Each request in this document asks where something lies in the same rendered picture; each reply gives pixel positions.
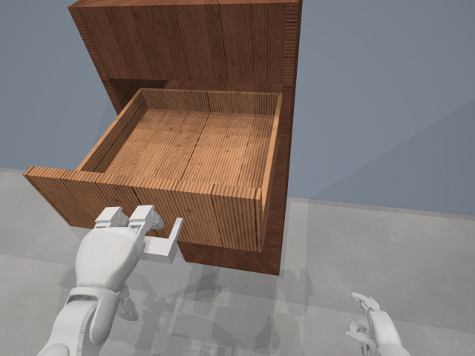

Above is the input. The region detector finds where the robot left hand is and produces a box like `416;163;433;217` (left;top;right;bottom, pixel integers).
75;205;164;321

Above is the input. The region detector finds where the cabinet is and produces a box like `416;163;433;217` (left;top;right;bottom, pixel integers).
68;0;303;276

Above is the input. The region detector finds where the handle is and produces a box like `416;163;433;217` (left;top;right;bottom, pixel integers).
140;217;184;264

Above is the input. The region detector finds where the left robot forearm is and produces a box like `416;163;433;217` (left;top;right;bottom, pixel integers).
37;285;120;356

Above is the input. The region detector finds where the robot right hand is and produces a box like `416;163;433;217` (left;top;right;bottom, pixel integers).
346;292;402;356

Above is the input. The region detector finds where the drawer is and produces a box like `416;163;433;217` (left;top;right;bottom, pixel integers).
22;88;282;253

